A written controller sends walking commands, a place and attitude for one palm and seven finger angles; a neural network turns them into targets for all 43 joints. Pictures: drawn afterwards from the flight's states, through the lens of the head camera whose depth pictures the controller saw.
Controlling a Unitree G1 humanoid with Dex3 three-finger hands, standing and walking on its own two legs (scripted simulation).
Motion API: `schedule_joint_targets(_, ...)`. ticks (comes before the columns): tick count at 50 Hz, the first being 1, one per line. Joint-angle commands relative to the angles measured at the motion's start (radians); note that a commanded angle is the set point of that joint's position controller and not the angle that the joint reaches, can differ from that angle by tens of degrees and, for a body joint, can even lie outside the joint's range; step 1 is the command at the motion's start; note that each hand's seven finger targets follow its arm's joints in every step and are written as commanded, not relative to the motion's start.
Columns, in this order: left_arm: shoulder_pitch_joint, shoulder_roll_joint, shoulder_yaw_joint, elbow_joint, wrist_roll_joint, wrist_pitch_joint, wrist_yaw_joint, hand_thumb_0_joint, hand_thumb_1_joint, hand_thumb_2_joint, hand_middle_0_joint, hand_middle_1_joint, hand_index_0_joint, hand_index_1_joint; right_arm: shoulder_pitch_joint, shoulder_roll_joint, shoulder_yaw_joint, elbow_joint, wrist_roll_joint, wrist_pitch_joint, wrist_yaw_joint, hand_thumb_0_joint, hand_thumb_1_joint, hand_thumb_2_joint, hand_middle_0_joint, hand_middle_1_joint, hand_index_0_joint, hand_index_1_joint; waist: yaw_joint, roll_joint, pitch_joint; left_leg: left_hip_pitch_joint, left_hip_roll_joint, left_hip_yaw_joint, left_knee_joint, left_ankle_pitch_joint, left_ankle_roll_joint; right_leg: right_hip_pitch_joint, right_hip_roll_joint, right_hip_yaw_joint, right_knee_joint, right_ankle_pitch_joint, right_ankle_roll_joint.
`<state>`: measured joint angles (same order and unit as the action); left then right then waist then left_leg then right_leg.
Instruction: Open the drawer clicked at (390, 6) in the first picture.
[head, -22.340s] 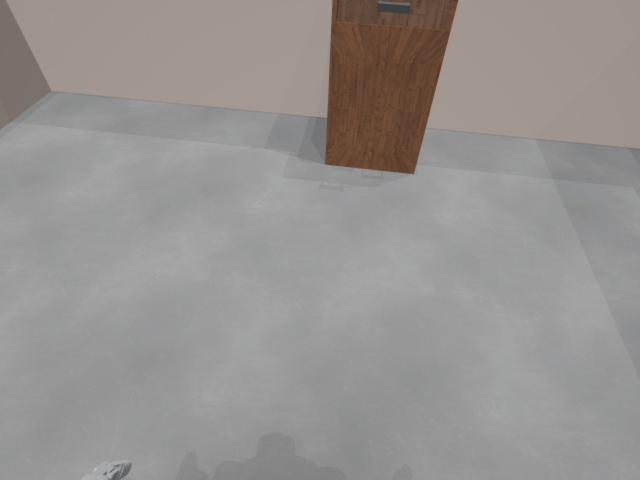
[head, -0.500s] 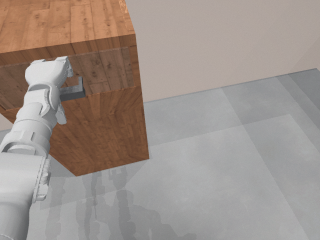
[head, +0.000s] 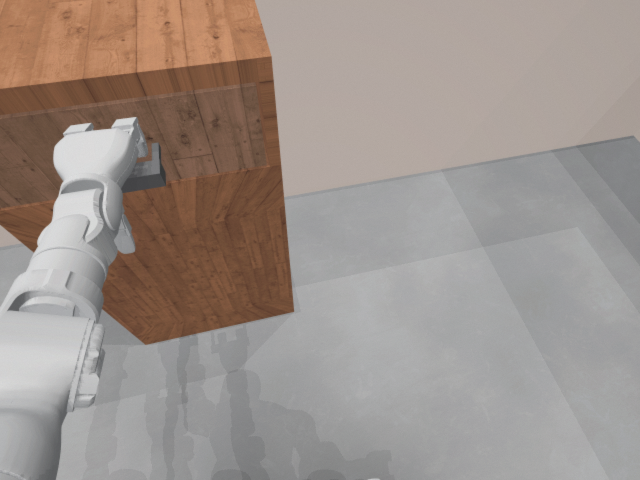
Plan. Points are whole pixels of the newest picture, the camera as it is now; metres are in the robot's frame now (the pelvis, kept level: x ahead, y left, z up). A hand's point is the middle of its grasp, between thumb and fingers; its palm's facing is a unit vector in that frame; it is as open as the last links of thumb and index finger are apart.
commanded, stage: lower the fingers behind the handle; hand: left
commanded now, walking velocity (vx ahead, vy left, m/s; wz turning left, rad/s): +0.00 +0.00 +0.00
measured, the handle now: (119, 167) +0.54 +0.25 +0.04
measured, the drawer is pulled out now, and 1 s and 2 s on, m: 0.00 0.00 0.00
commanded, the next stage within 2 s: close the thumb around the handle in 1.02 s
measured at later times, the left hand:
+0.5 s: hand (120, 203) +0.49 +0.25 +0.02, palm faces -0.09 -0.01 -1.00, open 13.8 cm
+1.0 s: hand (120, 204) +0.50 +0.25 +0.01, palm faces -0.05 -0.02 -1.00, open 13.8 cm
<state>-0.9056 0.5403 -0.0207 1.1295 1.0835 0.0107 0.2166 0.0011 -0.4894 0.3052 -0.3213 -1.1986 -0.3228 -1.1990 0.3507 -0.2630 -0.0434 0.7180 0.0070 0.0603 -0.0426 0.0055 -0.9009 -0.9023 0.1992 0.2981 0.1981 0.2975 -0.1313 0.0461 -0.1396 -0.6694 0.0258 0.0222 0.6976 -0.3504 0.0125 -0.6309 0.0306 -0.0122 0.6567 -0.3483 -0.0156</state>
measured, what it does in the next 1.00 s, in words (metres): stands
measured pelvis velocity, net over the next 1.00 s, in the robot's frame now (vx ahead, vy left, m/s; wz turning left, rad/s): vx -0.01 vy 0.02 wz -0.02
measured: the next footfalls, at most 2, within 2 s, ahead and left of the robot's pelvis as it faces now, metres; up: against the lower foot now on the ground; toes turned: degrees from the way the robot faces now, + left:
none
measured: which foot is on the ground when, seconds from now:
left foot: down 0.00-1.00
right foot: down 0.00-1.00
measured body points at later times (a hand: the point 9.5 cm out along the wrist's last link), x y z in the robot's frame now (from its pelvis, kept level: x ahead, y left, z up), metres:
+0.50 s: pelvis +0.00 +0.01 -0.01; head +0.11 +0.01 +0.43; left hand +0.49 +0.25 +0.07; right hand -0.01 -0.27 -0.13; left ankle -0.02 +0.11 -0.72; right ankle -0.03 -0.11 -0.72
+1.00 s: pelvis -0.01 +0.02 -0.02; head +0.10 +0.02 +0.42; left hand +0.49 +0.25 +0.07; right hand -0.02 -0.25 -0.14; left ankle -0.02 +0.11 -0.72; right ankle -0.03 -0.11 -0.72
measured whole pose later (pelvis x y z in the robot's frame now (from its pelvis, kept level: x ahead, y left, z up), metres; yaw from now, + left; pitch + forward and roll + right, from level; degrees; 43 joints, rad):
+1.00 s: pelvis -0.01 +0.02 -0.02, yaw -1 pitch +22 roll -2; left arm -0.91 0.54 0.01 1.16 1.10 0.01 0.33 0.00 -0.49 0.31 -0.31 -1.20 -0.32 -1.20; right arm 0.36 -0.25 -0.03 0.73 -0.01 0.06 -0.02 0.00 -0.90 -0.90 0.20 0.30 0.20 0.30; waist -0.15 0.05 -0.15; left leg -0.82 0.02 0.04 0.83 -0.39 0.04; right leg -0.77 0.03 0.00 0.76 -0.37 0.01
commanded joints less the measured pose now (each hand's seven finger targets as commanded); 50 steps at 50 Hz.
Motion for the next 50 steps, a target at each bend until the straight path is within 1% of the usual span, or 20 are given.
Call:
schedule_joint_targets(1, -0.399, 0.283, 0.083, -0.201, 0.016, -0.038, 0.069, 0.0, -0.5, 0.3, -0.3, -1.2, -0.3, -1.2, 0.152, -0.159, -0.059, -0.051, -0.008, -0.013, -0.011, 0.0, -0.9, -0.9, 0.2, 0.3, 0.2, 0.3, 0.007, 0.031, -0.381, 0.256, -0.034, 0.003, 0.009, 0.476, 0.036, 0.149, 0.024, 0.002, -0.019, 0.436, -0.004)
schedule_joint_targets(3, -0.404, 0.267, 0.085, -0.223, 0.009, -0.045, 0.088, 0.0, -0.5, 0.3, -0.3, -1.2, -0.3, -1.2, 0.156, -0.156, -0.063, -0.053, -0.014, -0.014, -0.005, 0.0, -0.9, -0.9, 0.2, 0.3, 0.2, 0.3, 0.009, 0.034, -0.416, 0.261, -0.034, 0.005, 0.022, 0.512, 0.036, 0.161, 0.026, 0.003, -0.009, 0.469, -0.005)
schedule_joint_targets(6, -0.386, 0.3, 0.118, -0.23, 0.009, -0.039, 0.121, 0.0, -0.5, 0.3, -0.3, -1.2, -0.3, -1.2, 0.16, -0.158, -0.064, -0.051, -0.017, -0.015, 0.0, 0.0, -0.9, -0.9, 0.2, 0.3, 0.2, 0.3, 0.018, 0.033, -0.459, 0.246, -0.037, 0.008, 0.035, 0.519, 0.034, 0.179, 0.025, 0.004, 0.009, 0.493, -0.001)
schedule_joint_targets(8, -0.419, 0.259, 0.081, -0.207, 0.017, -0.022, 0.136, 0.0, -0.5, 0.3, -0.3, -1.2, -0.3, -1.2, 0.162, -0.159, -0.067, -0.036, -0.017, -0.017, 0.004, 0.0, -0.9, -0.9, 0.2, 0.3, 0.2, 0.3, -0.008, 0.032, -0.425, 0.232, -0.037, 0.007, 0.04, 0.501, 0.034, 0.146, 0.026, 0.002, 0.003, 0.474, -0.002)
schedule_joint_targets(10, -0.403, 0.281, 0.098, -0.186, 0.021, -0.008, 0.144, 0.0, -0.5, 0.3, -0.3, -1.2, -0.3, -1.2, 0.17, -0.164, -0.07, -0.028, -0.014, -0.018, 0.006, 0.0, -0.9, -0.9, 0.2, 0.3, 0.2, 0.3, -0.004, 0.019, -0.427, 0.228, -0.035, 0.003, 0.04, 0.484, 0.033, 0.136, 0.027, -0.001, 0.006, 0.453, -0.001)
schedule_joint_targets(13, -0.479, 0.249, 0.06, -0.201, 0.011, -0.005, 0.14, 0.0, -0.5, 0.3, -0.3, -1.2, -0.3, -1.2, 0.181, -0.164, -0.071, -0.014, -0.017, -0.021, 0.006, 0.0, -0.9, -0.9, 0.2, 0.3, 0.2, 0.3, -0.033, 0.037, -0.451, 0.253, -0.036, -0.001, 0.049, 0.485, 0.036, 0.125, 0.028, 0.003, -0.001, 0.455, 0.0)
schedule_joint_targets(18, -0.428, 0.308, 0.104, -0.139, 0.01, 0.01, 0.125, 0.0, -0.5, 0.3, -0.3, -1.2, -0.3, -1.2, 0.177, -0.169, -0.06, -0.012, -0.017, -0.013, 0.003, 0.0, -0.9, -0.9, 0.2, 0.3, 0.2, 0.3, -0.009, 0.04, -0.439, 0.206, -0.038, 0.0, 0.051, 0.464, 0.034, 0.136, 0.027, 0.002, 0.015, 0.447, -0.003)
schedule_joint_targets(19, -0.435, 0.27, 0.068, -0.136, 0.016, 0.008, 0.122, 0.0, -0.5, 0.3, -0.3, -1.2, -0.3, -1.2, 0.181, -0.164, -0.061, -0.015, -0.017, -0.015, 0.003, 0.0, -0.9, -0.9, 0.2, 0.3, 0.2, 0.3, -0.021, 0.061, -0.434, 0.214, -0.037, 0.0, 0.054, 0.469, 0.034, 0.113, 0.028, 0.001, 0.017, 0.444, -0.002)
schedule_joint_targets(20, -0.417, 0.287, 0.088, -0.141, 0.018, 0.002, 0.12, 0.0, -0.5, 0.3, -0.3, -1.2, -0.3, -1.2, 0.183, -0.164, -0.061, -0.015, -0.018, -0.016, 0.003, 0.0, -0.9, -0.9, 0.2, 0.3, 0.2, 0.3, -0.008, 0.059, -0.436, 0.218, -0.033, -0.003, 0.059, 0.483, 0.033, 0.107, 0.029, -0.002, 0.024, 0.442, -0.003)
schedule_joint_targets(21, -0.41, 0.262, 0.069, -0.153, 0.021, -0.004, 0.118, 0.0, -0.5, 0.3, -0.3, -1.2, -0.3, -1.2, 0.183, -0.163, -0.062, -0.019, -0.02, -0.017, 0.005, 0.0, -0.9, -0.9, 0.2, 0.3, 0.2, 0.3, -0.009, 0.08, -0.448, 0.229, -0.033, -0.002, 0.064, 0.496, 0.032, 0.098, 0.031, -0.002, 0.026, 0.444, -0.004)
schedule_joint_targets(23, -0.386, 0.294, 0.1, -0.154, 0.02, -0.016, 0.116, 0.0, -0.5, 0.3, -0.3, -1.2, -0.3, -1.2, 0.183, -0.168, -0.063, -0.02, -0.023, -0.014, 0.005, 0.0, -0.9, -0.9, 0.2, 0.3, 0.2, 0.3, -0.002, 0.067, -0.452, 0.221, -0.031, -0.005, 0.075, 0.514, 0.032, 0.101, 0.032, -0.002, 0.034, 0.451, -0.006)
schedule_joint_targets(26, -0.381, 0.276, 0.089, -0.156, 0.017, -0.03, 0.122, 0.0, -0.5, 0.3, -0.3, -1.2, -0.3, -1.2, 0.186, -0.169, -0.065, -0.022, -0.024, -0.017, 0.004, 0.0, -0.9, -0.9, 0.2, 0.3, 0.2, 0.3, -0.014, 0.044, -0.433, 0.194, -0.027, -0.005, 0.08, 0.477, 0.033, 0.079, 0.032, -0.003, 0.04, 0.429, -0.002)
schedule_joint_targets(28, -0.37, 0.318, 0.132, -0.178, 0.012, -0.043, 0.132, 0.0, -0.5, 0.3, -0.3, -1.2, -0.3, -1.2, 0.188, -0.172, -0.066, -0.021, -0.028, -0.016, 0.007, 0.0, -0.9, -0.9, 0.2, 0.3, 0.2, 0.3, 0.004, 0.051, -0.463, 0.191, -0.029, -0.004, 0.09, 0.498, 0.034, 0.098, 0.032, 0.0, 0.051, 0.45, -0.004)
schedule_joint_targets(31, -0.328, 0.26, 0.091, -0.131, 0.018, -0.025, 0.144, 0.0, -0.5, 0.3, -0.3, -1.2, -0.3, -1.2, 0.19, -0.167, -0.068, -0.018, -0.027, -0.016, 0.011, 0.0, -0.9, -0.9, 0.2, 0.3, 0.2, 0.3, -0.006, 0.046, -0.429, 0.175, -0.027, -0.004, 0.093, 0.48, 0.031, 0.057, 0.033, -0.009, 0.057, 0.418, -0.003)
schedule_joint_targets(34, -0.35, 0.313, 0.131, -0.173, 0.013, -0.018, 0.157, 0.0, -0.5, 0.3, -0.3, -1.2, -0.3, -1.2, 0.193, -0.175, -0.066, -0.019, -0.028, -0.012, 0.016, 0.0, -0.9, -0.9, 0.2, 0.3, 0.2, 0.3, 0.009, 0.065, -0.476, 0.199, -0.024, -0.009, 0.094, 0.513, 0.028, 0.072, 0.034, -0.01, 0.067, 0.429, -0.005)
schedule_joint_targets(38, -0.36, 0.272, 0.101, -0.15, 0.012, 0.008, 0.159, 0.0, -0.5, 0.3, -0.3, -1.2, -0.3, -1.2, 0.186, -0.173, -0.067, -0.016, -0.026, -0.01, 0.019, 0.0, -0.9, -0.9, 0.2, 0.3, 0.2, 0.3, -0.004, 0.058, -0.436, 0.202, -0.019, -0.012, 0.09, 0.501, 0.026, 0.043, 0.037, -0.02, 0.057, 0.396, -0.006)
schedule_joint_targets(40, -0.351, 0.292, 0.109, -0.143, 0.014, 0.018, 0.159, 0.0, -0.5, 0.3, -0.3, -1.2, -0.3, -1.2, 0.183, -0.175, -0.063, -0.021, -0.022, -0.009, 0.02, 0.0, -0.9, -0.9, 0.2, 0.3, 0.2, 0.3, 0.007, 0.072, -0.442, 0.209, -0.02, -0.016, 0.083, 0.478, 0.024, 0.037, 0.038, -0.02, 0.056, 0.367, -0.008)
schedule_joint_targets(42, -0.367, 0.27, 0.088, -0.123, 0.011, 0.027, 0.156, 0.0, -0.5, 0.3, -0.3, -1.2, -0.3, -1.2, 0.181, -0.174, -0.062, -0.022, -0.021, -0.009, 0.017, 0.0, -0.9, -0.9, 0.2, 0.3, 0.2, 0.3, -0.008, 0.052, -0.411, 0.197, -0.02, -0.014, 0.077, 0.44, 0.027, 0.025, 0.038, -0.022, 0.045, 0.34, -0.006)
schedule_joint_targets(48, -0.407, 0.335, 0.114, -0.1, 0.013, 0.032, 0.143, 0.0, -0.5, 0.3, -0.3, -1.2, -0.3, -1.2, 0.182, -0.182, -0.051, -0.022, -0.021, -0.005, 0.008, 0.0, -0.9, -0.9, 0.2, 0.3, 0.2, 0.3, -0.011, 0.039, -0.414, 0.168, -0.022, -0.017, 0.071, 0.405, 0.03, 0.04, 0.033, -0.017, 0.048, 0.334, -0.007)
schedule_joint_targets(50, -0.383, 0.326, 0.107, -0.085, 0.011, 0.032, 0.138, 0.0, -0.5, 0.3, -0.3, -1.2, -0.3, -1.2, 0.18, -0.179, -0.048, -0.03, -0.018, -0.005, 0.006, 0.0, -0.9, -0.9, 0.2, 0.3, 0.2, 0.3, -0.006, 0.033, -0.41, 0.155, -0.025, -0.013, 0.072, 0.391, 0.03, 0.045, 0.033, -0.017, 0.05, 0.327, -0.006)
